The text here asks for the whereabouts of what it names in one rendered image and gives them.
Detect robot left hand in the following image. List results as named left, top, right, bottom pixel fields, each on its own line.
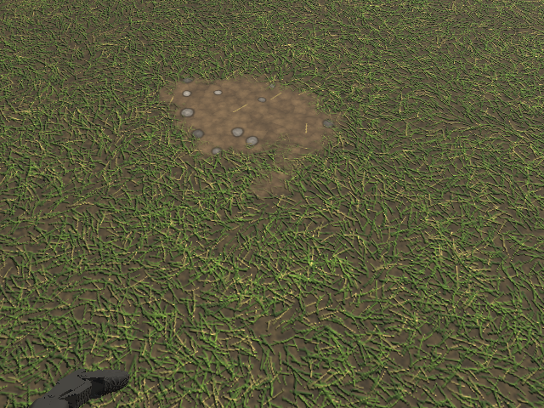
left=26, top=369, right=129, bottom=408

